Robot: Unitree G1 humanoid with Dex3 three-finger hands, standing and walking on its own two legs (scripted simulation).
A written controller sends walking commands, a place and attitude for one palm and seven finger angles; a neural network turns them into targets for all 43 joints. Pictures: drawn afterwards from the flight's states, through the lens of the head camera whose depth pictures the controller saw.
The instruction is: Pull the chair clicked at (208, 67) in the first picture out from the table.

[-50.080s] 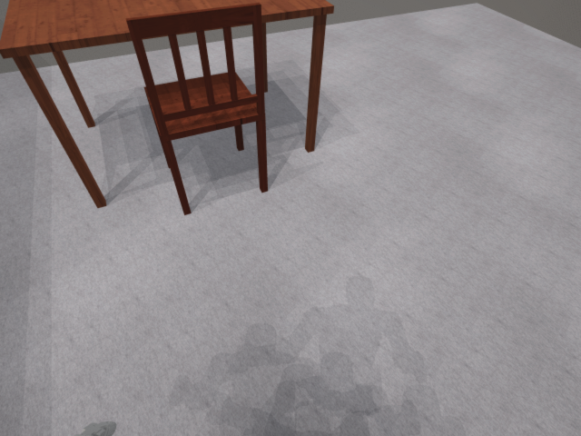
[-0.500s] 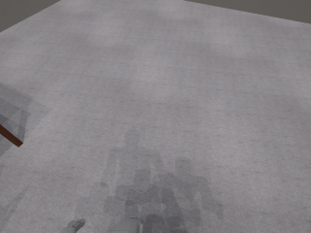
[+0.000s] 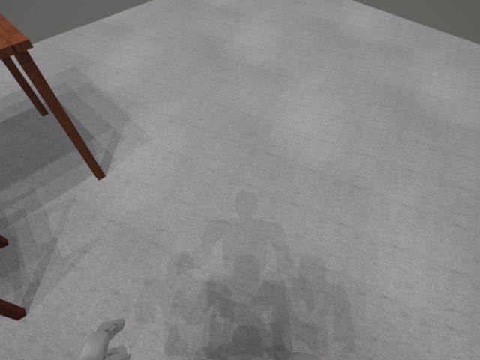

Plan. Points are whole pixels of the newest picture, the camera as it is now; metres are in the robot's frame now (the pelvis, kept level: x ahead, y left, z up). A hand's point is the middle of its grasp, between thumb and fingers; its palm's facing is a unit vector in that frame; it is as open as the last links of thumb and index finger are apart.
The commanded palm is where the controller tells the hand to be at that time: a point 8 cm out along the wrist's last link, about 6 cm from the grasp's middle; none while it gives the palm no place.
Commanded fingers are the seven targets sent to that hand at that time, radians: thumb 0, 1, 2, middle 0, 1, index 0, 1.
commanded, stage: turn to face it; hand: left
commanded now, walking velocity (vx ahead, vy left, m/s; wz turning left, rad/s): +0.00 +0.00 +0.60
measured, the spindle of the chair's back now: out of the picture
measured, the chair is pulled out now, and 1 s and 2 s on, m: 0.17 0.17 0.17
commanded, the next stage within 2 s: take the last steps up to it in 1.26 s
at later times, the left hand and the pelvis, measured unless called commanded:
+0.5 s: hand out of the picture +0.01 +0.25 -0.19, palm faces +0.33 -0.90 -0.27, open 7.4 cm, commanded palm none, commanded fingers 0.00 0.90 0.90 -0.20 -0.30 -0.20 -0.30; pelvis +0.01 +0.02 -0.01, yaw +19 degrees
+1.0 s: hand out of the picture -0.04 +0.22 -0.17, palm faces +0.62 -0.75 -0.23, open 7.4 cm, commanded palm none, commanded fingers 0.00 0.90 0.90 -0.20 -0.30 -0.20 -0.30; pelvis +0.03 +0.02 -0.01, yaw +38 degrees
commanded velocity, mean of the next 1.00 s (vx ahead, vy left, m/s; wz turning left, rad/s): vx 0.00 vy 0.00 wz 0.56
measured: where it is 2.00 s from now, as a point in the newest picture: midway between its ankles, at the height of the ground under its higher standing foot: outside the picture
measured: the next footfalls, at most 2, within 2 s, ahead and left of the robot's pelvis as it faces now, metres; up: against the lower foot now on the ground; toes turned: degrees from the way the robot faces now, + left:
right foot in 0.06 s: +0.05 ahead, -0.16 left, +0.00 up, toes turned +4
left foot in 0.38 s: +0.05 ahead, +0.14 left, +0.00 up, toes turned +16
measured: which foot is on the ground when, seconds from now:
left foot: down 0.00-0.06, up 0.08-0.36, down 0.38-0.72, up 0.74-1.00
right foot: up 0.00-0.04, down 0.06-0.38, up 0.40-0.70, down 0.72-1.00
